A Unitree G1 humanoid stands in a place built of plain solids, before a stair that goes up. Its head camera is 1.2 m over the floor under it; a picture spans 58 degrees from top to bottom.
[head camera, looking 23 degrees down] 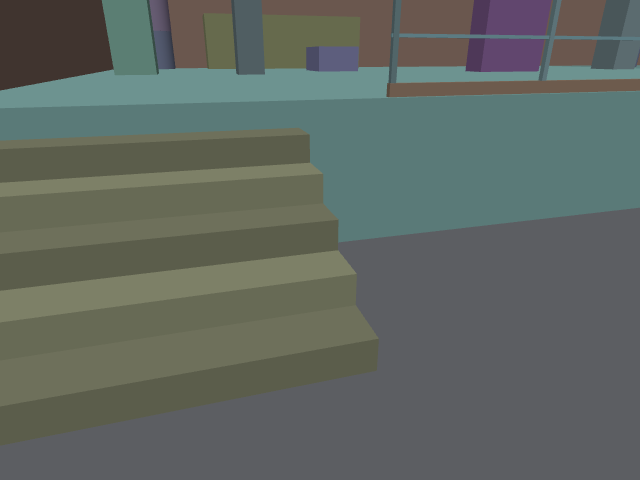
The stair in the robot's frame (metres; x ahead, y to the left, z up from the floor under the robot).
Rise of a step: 0.16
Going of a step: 0.26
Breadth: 2.02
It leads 16 degrees to the left of straight ahead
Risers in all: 6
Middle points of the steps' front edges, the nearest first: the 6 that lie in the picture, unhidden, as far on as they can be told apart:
1.16 0.73 0.16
1.42 0.81 0.32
1.67 0.88 0.48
1.92 0.95 0.64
2.18 1.03 0.80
2.43 1.10 0.96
